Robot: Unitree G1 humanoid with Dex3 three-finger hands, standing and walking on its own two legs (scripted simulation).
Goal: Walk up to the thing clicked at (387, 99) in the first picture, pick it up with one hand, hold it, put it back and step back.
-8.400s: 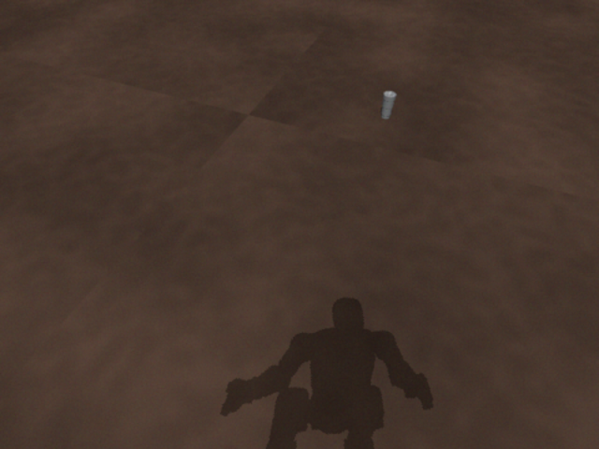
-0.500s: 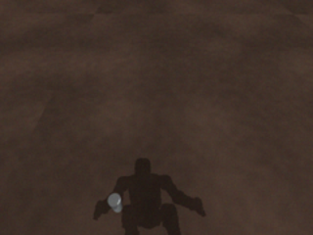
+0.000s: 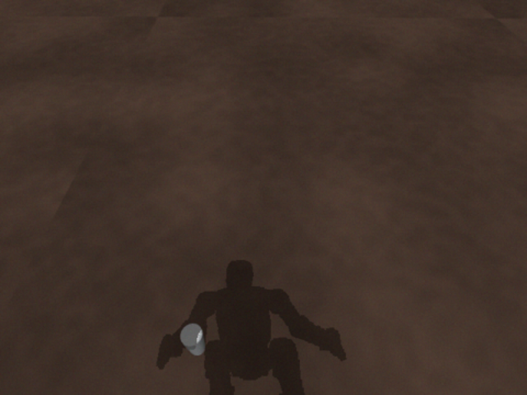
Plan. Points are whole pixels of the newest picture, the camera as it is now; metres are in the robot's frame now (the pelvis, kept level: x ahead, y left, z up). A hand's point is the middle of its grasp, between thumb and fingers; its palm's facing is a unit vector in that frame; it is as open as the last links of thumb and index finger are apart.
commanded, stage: stand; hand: left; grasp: from the side
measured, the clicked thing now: (194, 341) +0.42 +0.24 -0.71
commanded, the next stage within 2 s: go down in 0.50 s
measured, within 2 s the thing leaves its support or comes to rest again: neither
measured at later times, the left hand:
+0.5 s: hand out of the picture +0.08 +0.25 -0.16, palm faces -0.03 -0.94 -0.34, open 7.4 cm
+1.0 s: hand out of the picture +0.16 +0.27 -0.17, palm faces +0.03 -0.93 -0.37, open 14.0 cm
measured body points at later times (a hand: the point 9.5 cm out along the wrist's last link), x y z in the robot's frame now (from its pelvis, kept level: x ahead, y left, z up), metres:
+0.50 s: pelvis +0.01 +0.00 +0.00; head +0.02 +0.00 +0.45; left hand +0.08 +0.30 -0.13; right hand +0.08 -0.30 -0.13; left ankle +0.02 +0.13 -0.75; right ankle -0.03 -0.13 -0.75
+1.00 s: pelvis -0.01 +0.00 -0.03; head +0.05 +0.01 +0.42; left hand +0.16 +0.31 -0.14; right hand +0.09 -0.26 -0.15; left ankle +0.02 +0.13 -0.75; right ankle -0.03 -0.13 -0.75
